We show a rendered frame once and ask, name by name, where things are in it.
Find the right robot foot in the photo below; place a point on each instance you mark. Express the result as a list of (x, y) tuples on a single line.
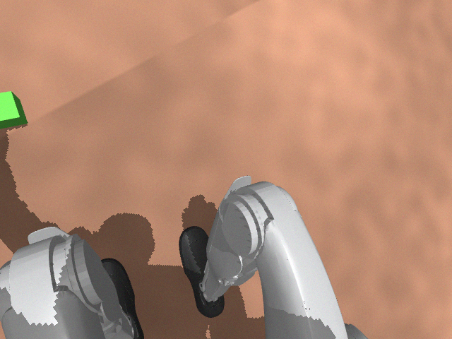
[(192, 247)]

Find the left robot foot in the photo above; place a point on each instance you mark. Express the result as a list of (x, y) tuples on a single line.
[(125, 292)]

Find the right robot hand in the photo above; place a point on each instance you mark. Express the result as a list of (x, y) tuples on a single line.
[(353, 332)]

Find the small box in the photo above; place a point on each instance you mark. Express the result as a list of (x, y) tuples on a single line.
[(11, 111)]

